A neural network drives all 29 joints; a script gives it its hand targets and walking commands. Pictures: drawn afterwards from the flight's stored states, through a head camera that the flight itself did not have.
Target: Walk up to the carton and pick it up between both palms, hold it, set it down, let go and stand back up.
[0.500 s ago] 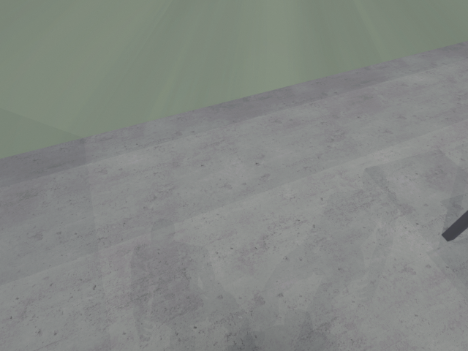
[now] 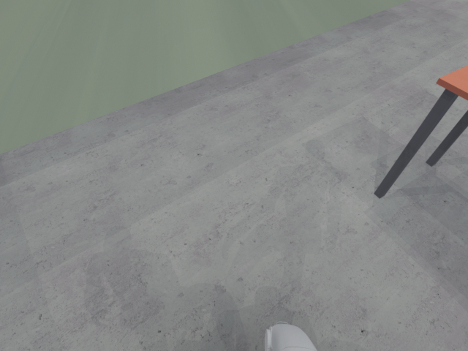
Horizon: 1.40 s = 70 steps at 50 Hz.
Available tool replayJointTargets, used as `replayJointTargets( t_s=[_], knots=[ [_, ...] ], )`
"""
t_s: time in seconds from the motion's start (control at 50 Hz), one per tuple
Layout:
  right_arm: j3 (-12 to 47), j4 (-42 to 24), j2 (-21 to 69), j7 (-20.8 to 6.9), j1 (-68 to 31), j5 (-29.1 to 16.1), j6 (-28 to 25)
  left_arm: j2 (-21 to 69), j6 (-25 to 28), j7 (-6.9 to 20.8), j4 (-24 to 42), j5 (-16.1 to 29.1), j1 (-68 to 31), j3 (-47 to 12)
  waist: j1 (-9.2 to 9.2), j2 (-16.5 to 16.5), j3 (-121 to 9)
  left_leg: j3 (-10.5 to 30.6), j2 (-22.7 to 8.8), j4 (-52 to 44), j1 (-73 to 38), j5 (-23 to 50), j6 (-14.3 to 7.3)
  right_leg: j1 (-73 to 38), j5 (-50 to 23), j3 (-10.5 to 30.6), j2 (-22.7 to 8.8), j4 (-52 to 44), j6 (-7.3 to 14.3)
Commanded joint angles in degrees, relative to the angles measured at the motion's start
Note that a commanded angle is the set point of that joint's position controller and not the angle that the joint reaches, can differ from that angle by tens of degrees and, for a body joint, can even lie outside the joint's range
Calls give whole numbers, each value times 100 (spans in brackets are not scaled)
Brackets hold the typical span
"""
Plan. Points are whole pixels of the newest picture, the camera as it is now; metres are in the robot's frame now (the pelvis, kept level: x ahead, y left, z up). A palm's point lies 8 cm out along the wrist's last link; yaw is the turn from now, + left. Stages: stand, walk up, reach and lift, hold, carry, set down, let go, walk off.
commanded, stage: walk up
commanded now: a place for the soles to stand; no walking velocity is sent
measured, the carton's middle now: out of the picture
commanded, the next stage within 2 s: none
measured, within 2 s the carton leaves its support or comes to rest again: neither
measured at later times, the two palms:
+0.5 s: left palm (226, 270) +0.29 +0.03 -0.11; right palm out of the picture +0.20 -0.41 -0.08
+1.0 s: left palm (363, 181) +0.53 -0.31 -0.09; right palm out of the picture +0.10 -0.50 -0.11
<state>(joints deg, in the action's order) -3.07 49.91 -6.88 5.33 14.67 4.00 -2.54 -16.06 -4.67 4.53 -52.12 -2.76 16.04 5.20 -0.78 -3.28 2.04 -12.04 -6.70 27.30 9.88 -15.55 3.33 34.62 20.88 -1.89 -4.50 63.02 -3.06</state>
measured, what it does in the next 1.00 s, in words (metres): steps to the right, turning right: right foot, then left foot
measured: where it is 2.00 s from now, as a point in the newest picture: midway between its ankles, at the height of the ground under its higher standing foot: (394, 321)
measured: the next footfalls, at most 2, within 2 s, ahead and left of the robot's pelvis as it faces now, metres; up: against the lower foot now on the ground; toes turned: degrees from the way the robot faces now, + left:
right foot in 0.16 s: +0.13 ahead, -0.22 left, +0.00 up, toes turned -17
left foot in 0.62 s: +0.35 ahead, -0.14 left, +0.00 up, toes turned -24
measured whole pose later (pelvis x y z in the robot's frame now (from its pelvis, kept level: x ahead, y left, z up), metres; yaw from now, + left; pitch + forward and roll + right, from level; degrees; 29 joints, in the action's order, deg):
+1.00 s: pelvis +0.25 -0.30 -0.01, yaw -49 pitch +0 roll +2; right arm -1.5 38.4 -10.8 2.5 21.7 2.4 -5.3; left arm -11.4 -1.3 5.8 -36.9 -3.0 4.9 1.7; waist 3.1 -3.7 1.0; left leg -22.2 -13.3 31.0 4.0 -22.0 7.2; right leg 33.0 13.6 -2.5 -4.9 44.4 -0.5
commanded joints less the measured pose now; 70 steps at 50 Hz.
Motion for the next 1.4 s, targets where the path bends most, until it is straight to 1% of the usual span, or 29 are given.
replayJointTargets(
  t_s=[0.0, 0.1, 0.14, 0.16, 0.18, 0.2, 0.22, 0.3, 0.4, 0.5, 0.56, 0.58, 0.6, 0.62, 0.64, 0.66, 0.68, 0.72, 0.88, 0.96, 1.0, 1.02, 1.04, 1.06, 1.08, 1.12, 1.18, 1.26, 1.38],
  knots=[
    [-279, -829, -1192, -20, -518, -18, -188, 219, 114, 297, 927, 56, -625, -207, -3, 1388, 148, 383, -1662, -1463, 384, -880, -1002, 266, -439, 174, -598, -433, -15],
    [-404, -1177, -1542, -270, -546, -72, -145, 84, 286, 312, 1468, 160, -793, -212, 32, 1109, -77, -222, -1507, -495, 569, -1313, -827, -1229, -50, -681, -46, -2119, 365],
    [-304, -1244, -1312, -364, -431, -81, -19, -298, 390, 191, 1434, 133, 140, -7, -401, -76, -483, -530, -1149, 1405, 965, -1008, -544, -2559, -101, -561, 311, -2751, 709],
    [-126, -1440, -883, -477, -481, -91, 40, -723, 477, 84, 1442, 149, 709, 162, -713, -1314, -479, -596, -570, 3309, 1756, -1531, -311, -3043, -20, 596, 179, -3211, 1075],
    [-40, -2038, -659, -572, -900, -163, 45, -1387, 519, -4, 1597, 257, 897, 291, -887, -2301, -541, 26, 323, 4743, 3381, -2841, -107, -3211, 443, 3508, -737, -4241, 1743],
    [-85, -2306, -799, -591, -1152, -103, 36, -1456, 481, -110, 1809, 339, 586, 363, -850, -1629, -492, 930, 146, 5291, 3723, -2740, -157, -2911, 1197, 4406, -1102, -4919, 2109],
    [-45, -2275, -808, -581, -1181, -120, -13, -1340, 460, -221, 2025, 329, 231, 319, -707, -1046, -554, 1266, -89, 5455, 3957, -2083, -245, -3270, 665, 3911, -1080, -4626, 2034],
    [44, -1938, -884, -435, -632, -203, -130, -569, 439, -337, 2187, 172, -145, 78, -279, -65, -800, 1295, -322, 4799, 3131, -1344, -211, -2552, -930, 2976, -742, -4138, 2047],
    [154, -2172, -775, -504, -701, -208, -129, -350, 486, -272, 2181, 170, -679, -100, -42, -43, -283, 1059, -83, 3429, 2841, -322, -86, -1238, 194, 2544, -206, -4636, 1941],
    [296, -2361, -358, -400, -999, -210, -288, -367, 485, -216, 1933, 120, -271, -11, -217, 231, -483, 799, 212, 1547, 2039, 233, -298, -1702, -949, 2610, 85, -4027, 1714],
    [161, -2157, -404, -293, -31, -175, -377, -250, 423, -122, 1957, 113, -498, -49, 231, 219, -756, 617, 521, 560, 135, 780, -497, -911, -902, 2240, 602, -3043, 1366],
    [28, -2139, -642, -225, 396, -111, -431, -69, 430, -77, 1980, 104, -469, -110, 417, 571, -944, 987, 231, 303, -813, 718, -576, -358, -435, 1945, 899, -2220, 1155],
    [-184, -2244, -1160, -140, 895, -22, -478, 184, 440, -26, 2136, 89, -302, -194, 601, 1540, -1366, 3037, -1378, -310, -1924, -897, -982, 820, 937, 1321, 1368, -510, 840],
    [-207, -2387, -1336, -33, 725, -82, -443, -75, 380, -47, 2200, -20, -211, -150, 429, 1394, -1224, 5052, -2684, -1291, -1777, -2376, -1415, 1550, 1566, 862, 1369, 602, 537],
    [-207, -2393, -1151, 46, 439, -135, -411, -455, 317, -65, 2284, -175, -411, -68, 371, 1045, -801, 5419, -2863, -1553, -1233, -2766, -1649, 1760, 1281, 740, 958, 1330, 327],
    [-110, -2403, -764, 53, 320, -160, -425, -545, 287, -18, 2305, -241, -772, -56, 413, 579, -347, 4635, -2438, -1408, -710, -2306, -1467, 1655, 894, 744, 730, 1539, 181],
    [-25, -2394, -601, 43, 266, -142, -462, -409, 266, 17, 2180, -180, -771, -93, 364, 599, -259, 3523, -2039, -1238, -372, -1783, -1228, 1492, 562, 728, 606, 1496, 83],
    [14, -2218, -576, -9, 80, -76, -529, -71, 200, 80, 1947, -70, -409, -190, 131, 1145, -333, 1985, -1737, -1248, -94, -952, -981, 1148, 72, 624, 368, 1410, -50],
    [-47, -1779, -1066, -232, 63, -130, -546, 558, 413, 140, 2032, 51, -1501, -426, 207, 1361, 8, -468, -1316, -1025, 104, 1007, -703, -74, -828, -87, 26, -1406, 120],
    [-149, -1789, -1403, -277, 156, -216, -307, 421, 521, 123, 2076, -56, -1268, -324, 187, 1211, -141, -651, -1582, -633, -107, 735, -693, -937, -700, -456, 146, -2296, 445],
    [-90, -1761, -1336, -334, 361, -238, -149, 131, 596, 3, 1892, -85, -427, -131, -193, 273, -579, -931, -1245, 1081, 151, 1079, -486, -2197, -729, -478, 462, -2996, 708],
    [10, -1753, -1084, -416, 589, -241, -91, -143, 633, -106, 1745, -113, 275, 40, -520, -481, -1081, -927, -917, 2595, 701, 453, -348, -3246, -713, -20, 458, -2941, 890],
    [159, -2016, -645, -549, 624, -268, -70, -592, 681, -243, 1836, -102, 596, 218, -603, -1641, -1323, -551, -233, 4238, 2248, -1948, -101, -4027, -365, 2290, -518, -3297, 1316],
    [124, -2421, -931, -620, 292, -277, -35, -873, 654, -360, 2034, 172, 680, 332, -718, -1188, -1687, 325, 135, 5058, 2870, -2273, -74, -4071, 24, 4189, -1123, -4086, 1981],
    [86, -2586, -1033, -654, -254, -241, -39, -853, 614, -480, 2155, 285, 460, 304, -746, -557, -1362, 869, -56, 5328, 3194, -1833, -134, -3795, -120, 4255, -1267, -4402, 1896],
    [203, -2362, -744, -638, 4, -309, -86, -546, 618, -650, 2273, 146, -5, 163, -347, -456, -959, 1023, -377, 5469, 3195, -1249, -233, -3308, -1677, 3134, -1160, -3923, 1673],
    [240, -1979, -739, -551, 283, -214, -68, 113, 739, -586, 2170, 88, -254, -19, -4, -176, -811, 1117, -465, 4812, 2295, -864, -211, -2063, -1857, 2417, -773, -4162, 1656],
    [287, -1893, -561, -535, 1, -178, -56, 143, 894, -527, 1978, 42, 56, 12, -68, 101, -568, 1060, -345, 3835, 2536, -543, -121, -1955, -1979, 2249, -614, -4350, 1831],
    [331, -1926, -170, -481, -611, -171, -149, 38, 819, -384, 1804, 46, 391, 47, -245, -242, -562, 519, 165, 1637, 1883, 194, -290, -2059, -2230, 1830, -98, -4036, 1524]
  ],
)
